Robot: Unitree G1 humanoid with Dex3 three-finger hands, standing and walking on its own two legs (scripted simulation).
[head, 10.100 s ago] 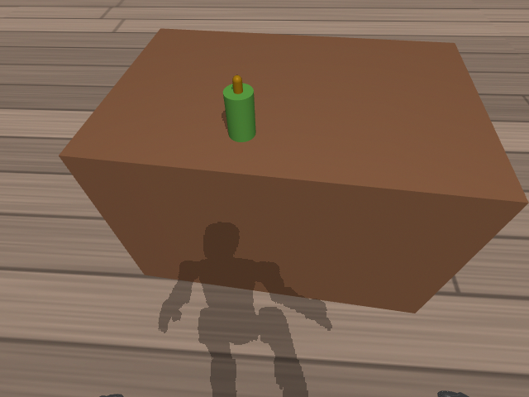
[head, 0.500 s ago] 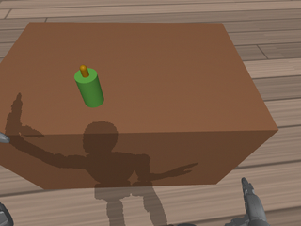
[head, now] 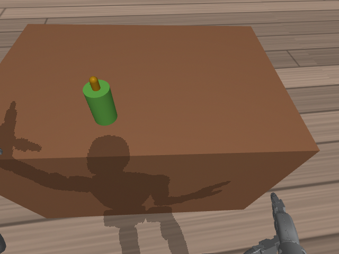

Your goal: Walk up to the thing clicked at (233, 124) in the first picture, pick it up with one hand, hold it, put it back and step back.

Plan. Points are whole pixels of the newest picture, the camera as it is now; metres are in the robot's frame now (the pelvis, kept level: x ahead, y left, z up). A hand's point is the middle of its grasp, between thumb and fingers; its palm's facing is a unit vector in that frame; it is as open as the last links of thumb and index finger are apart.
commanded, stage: go down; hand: left
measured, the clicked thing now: (100, 99) +0.53 +0.19 +0.02
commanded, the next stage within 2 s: approach in 1.14 s
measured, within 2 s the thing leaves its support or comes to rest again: neither
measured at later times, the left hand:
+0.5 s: hand out of the picture +0.38 +0.38 +0.14, palm faces +0.21 -0.98 +0.01, open 17.6 cm
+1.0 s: hand out of the picture +0.40 +0.39 +0.13, palm faces +0.19 -0.98 +0.01, open 17.4 cm
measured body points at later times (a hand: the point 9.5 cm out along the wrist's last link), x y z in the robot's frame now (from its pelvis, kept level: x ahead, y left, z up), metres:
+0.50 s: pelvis -0.01 +0.00 -0.01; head +0.05 +0.02 +0.44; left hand +0.36 +0.43 +0.14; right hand +0.14 -0.27 -0.07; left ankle -0.04 +0.11 -0.73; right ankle +0.01 -0.14 -0.73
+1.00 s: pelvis +0.00 +0.00 -0.02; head +0.07 +0.03 +0.42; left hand +0.38 +0.44 +0.13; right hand +0.15 -0.25 -0.08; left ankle -0.04 +0.11 -0.73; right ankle +0.01 -0.14 -0.73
